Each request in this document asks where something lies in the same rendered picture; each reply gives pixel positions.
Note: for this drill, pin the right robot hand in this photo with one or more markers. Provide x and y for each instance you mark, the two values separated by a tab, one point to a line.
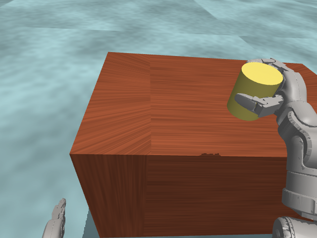
291	89

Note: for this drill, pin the can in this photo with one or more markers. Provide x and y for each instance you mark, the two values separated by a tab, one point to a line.
255	79

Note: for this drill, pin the left robot hand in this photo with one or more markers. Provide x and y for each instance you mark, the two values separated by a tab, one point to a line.
55	227

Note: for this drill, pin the right robot arm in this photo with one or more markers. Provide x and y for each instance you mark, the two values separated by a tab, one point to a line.
297	126

